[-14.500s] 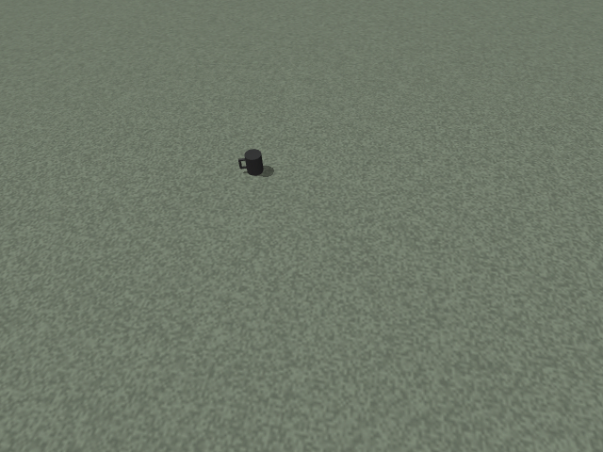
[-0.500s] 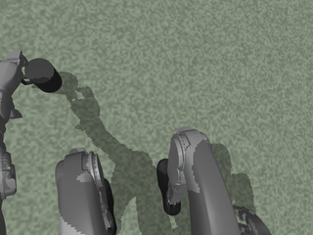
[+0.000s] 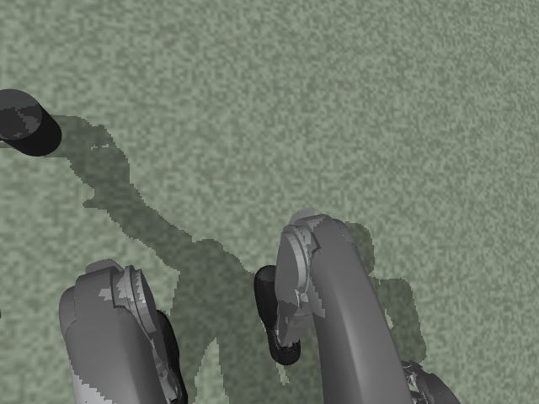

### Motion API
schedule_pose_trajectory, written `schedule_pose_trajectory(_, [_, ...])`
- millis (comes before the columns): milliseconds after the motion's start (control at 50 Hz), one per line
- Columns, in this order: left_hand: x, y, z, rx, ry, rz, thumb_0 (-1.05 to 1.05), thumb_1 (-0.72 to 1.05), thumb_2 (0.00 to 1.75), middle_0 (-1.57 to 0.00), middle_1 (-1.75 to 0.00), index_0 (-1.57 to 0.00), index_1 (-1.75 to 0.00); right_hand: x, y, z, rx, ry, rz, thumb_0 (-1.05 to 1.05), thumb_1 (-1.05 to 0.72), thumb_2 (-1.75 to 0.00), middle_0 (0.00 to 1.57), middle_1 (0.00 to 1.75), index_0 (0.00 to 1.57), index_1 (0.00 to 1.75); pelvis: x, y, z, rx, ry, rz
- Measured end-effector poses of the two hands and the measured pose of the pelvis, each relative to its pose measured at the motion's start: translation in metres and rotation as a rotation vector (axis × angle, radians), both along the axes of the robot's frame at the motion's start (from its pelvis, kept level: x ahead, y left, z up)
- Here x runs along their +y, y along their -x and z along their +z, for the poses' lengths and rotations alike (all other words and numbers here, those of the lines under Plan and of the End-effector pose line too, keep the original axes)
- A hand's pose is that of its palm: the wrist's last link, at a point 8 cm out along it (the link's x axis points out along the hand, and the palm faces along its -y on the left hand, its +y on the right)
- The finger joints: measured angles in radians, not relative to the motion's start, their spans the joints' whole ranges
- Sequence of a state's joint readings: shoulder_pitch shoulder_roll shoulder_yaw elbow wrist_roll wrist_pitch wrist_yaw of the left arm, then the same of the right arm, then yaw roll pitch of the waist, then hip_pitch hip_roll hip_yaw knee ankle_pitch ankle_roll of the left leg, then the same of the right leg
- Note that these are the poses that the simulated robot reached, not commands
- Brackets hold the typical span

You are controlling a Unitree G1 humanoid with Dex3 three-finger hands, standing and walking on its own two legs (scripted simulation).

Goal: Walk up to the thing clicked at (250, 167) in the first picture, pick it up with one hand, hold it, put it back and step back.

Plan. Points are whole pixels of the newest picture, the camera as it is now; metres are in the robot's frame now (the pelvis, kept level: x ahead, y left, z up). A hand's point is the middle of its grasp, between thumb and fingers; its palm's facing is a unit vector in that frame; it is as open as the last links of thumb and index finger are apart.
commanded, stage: rise first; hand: left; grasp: from above
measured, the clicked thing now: (13, 127) +0.56 +0.30 -0.30
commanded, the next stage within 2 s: approach in 1.76 s
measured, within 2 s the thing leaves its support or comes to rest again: neither
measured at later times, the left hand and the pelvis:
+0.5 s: hand out of the picture +0.50 +0.31 -0.18, palm faces -0.45 -0.06 -0.89, open 13.9 cm; pelvis +0.00 +0.00 -0.01, yaw -1 degrees
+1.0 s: hand out of the picture +0.51 +0.32 -0.18, palm faces -0.46 -0.05 -0.89, open 13.8 cm; pelvis -0.01 +0.00 -0.02, yaw -2 degrees
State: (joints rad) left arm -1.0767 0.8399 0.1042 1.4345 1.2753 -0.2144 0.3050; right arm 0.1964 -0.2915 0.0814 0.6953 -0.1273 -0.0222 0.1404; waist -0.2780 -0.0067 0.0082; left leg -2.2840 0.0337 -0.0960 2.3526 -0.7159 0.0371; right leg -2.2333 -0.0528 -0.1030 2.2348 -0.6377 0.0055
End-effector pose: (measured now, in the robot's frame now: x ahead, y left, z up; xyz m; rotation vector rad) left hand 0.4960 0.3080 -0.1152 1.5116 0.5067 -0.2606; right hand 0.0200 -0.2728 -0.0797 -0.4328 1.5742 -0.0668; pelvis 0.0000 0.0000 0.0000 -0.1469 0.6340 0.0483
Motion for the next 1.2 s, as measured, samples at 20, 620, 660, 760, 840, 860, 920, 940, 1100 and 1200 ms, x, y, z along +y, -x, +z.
schedule_pose_trajectory(20, [0.000, -0.001, -0.001, -0.001, 0.000, -0.001, 0.00, -0.50, 0.98, -0.07, -1.08, -0.10, -1.04, 0.000, 0.000, 0.000, 0.001, 0.001, 0.001, 0.00, -0.92, -0.91, 0.20, 0.30, 0.20, 0.30, 0.000, 0.000, 0.000, 0.000, 0.001, 0.000])
schedule_pose_trajectory(620, [0.002, -0.018, -0.007, -0.015, -0.009, 0.001, 0.00, -0.52, 1.00, -0.10, -1.07, -0.11, -1.06, 0.006, 0.008, -0.010, -0.007, 0.000, 0.004, 0.00, -0.92, -0.91, 0.20, 0.30, 0.20, 0.30, 0.002, 0.004, -0.017, -0.024, 0.017, -0.007])
schedule_pose_trajectory(660, [0.003, -0.019, -0.007, -0.015, -0.008, 0.004, 0.00, -0.52, 1.00, -0.10, -1.07, -0.11, -1.06, 0.006, 0.010, -0.011, -0.001, 0.001, 0.004, 0.00, -0.92, -0.91, 0.20, 0.30, 0.20, 0.30, 0.002, 0.004, -0.018, -0.026, 0.018, -0.008])
schedule_pose_trajectory(760, [0.005, -0.021, -0.008, -0.011, -0.007, 0.002, 0.00, -0.52, 1.00, -0.10, -1.07, -0.11, -1.06, 0.007, 0.014, -0.010, 0.011, 0.004, 0.002, 0.00, -0.92, -0.91, 0.20, 0.30, 0.20, 0.30, 0.002, 0.004, -0.019, -0.029, 0.023, -0.009])
schedule_pose_trajectory(840, [0.008, -0.023, -0.005, -0.019, -0.005, 0.000, 0.00, -0.51, 1.00, -0.10, -1.07, -0.11, -1.05, 0.008, 0.016, -0.009, 0.018, 0.008, 0.001, 0.00, -0.92, -0.91, 0.20, 0.30, 0.20, 0.30, 0.003, 0.004, -0.020, -0.030, 0.026, -0.010])
schedule_pose_trajectory(860, [0.008, -0.024, -0.005, -0.019, -0.004, 0.001, 0.00, -0.51, 1.00, -0.10, -1.07, -0.11, -1.05, 0.008, 0.016, -0.009, 0.019, 0.009, 0.001, 0.00, -0.92, -0.91, 0.20, 0.30, 0.20, 0.30, 0.003, 0.004, -0.020, -0.030, 0.027, -0.009])
schedule_pose_trajectory(920, [0.010, -0.025, -0.004, -0.017, -0.004, 0.003, 0.00, -0.51, 1.00, -0.11, -1.06, -0.11, -1.05, 0.009, 0.017, -0.007, 0.018, 0.012, 0.002, 0.00, -0.92, -0.91, 0.20, 0.30, 0.20, 0.30, 0.003, 0.005, -0.020, -0.031, 0.030, -0.009])
schedule_pose_trajectory(940, [0.011, -0.025, -0.004, -0.017, -0.004, 0.003, 0.00, -0.51, 1.00, -0.11, -1.06, -0.12, -1.05, 0.009, 0.017, -0.007, 0.018, 0.014, 0.002, 0.00, -0.92, -0.91, 0.20, 0.30, 0.20, 0.30, 0.004, 0.005, -0.020, -0.031, 0.031, -0.010])
schedule_pose_trajectory(1100, [0.012, -0.023, -0.004, -0.003, -0.010, -0.012, 0.00, -0.50, 0.99, -0.12, -1.04, -0.13, -1.04, 0.011, 0.017, -0.004, 0.019, 0.016, 0.005, 0.00, -0.92, -0.91, 0.20, 0.30, 0.20, 0.30, 0.005, 0.006, -0.019, -0.033, 0.037, -0.008])
schedule_pose_trajectory(1200, [0.012, -0.022, -0.003, -0.012, 0.001, -0.015, 0.00, -0.49, 0.99, -0.13, -1.03, -0.13, -1.03, 0.012, 0.017, -0.002, 0.017, 0.018, 0.006, 0.00, -0.92, -0.91, 0.20, 0.30, 0.20, 0.30, 0.005, 0.006, -0.018, -0.034, 0.038, -0.007])
